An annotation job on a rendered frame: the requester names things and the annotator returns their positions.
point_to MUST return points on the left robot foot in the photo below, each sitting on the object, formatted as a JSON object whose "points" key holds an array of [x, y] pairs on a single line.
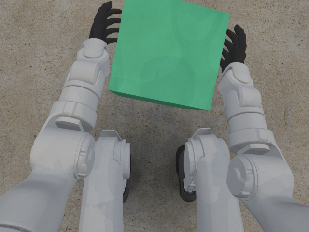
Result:
{"points": [[125, 194]]}

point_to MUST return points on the robot right forearm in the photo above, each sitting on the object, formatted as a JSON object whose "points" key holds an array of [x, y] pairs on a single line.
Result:
{"points": [[244, 113]]}

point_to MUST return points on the right robot hand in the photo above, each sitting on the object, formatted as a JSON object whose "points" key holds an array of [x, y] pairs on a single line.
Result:
{"points": [[236, 49]]}

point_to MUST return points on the carton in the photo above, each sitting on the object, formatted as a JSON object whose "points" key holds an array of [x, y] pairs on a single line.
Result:
{"points": [[168, 52]]}

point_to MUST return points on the left robot hand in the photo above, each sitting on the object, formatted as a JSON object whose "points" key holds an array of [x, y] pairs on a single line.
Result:
{"points": [[99, 28]]}

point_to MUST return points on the right robot thigh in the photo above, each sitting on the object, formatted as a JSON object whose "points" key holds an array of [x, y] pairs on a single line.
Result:
{"points": [[217, 209]]}

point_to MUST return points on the robot left upper arm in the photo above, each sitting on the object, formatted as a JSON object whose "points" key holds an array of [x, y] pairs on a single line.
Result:
{"points": [[60, 157]]}

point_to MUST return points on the robot left forearm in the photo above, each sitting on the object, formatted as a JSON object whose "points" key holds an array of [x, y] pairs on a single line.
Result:
{"points": [[77, 105]]}

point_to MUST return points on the robot right upper arm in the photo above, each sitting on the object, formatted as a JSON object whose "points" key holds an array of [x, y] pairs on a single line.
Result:
{"points": [[265, 186]]}

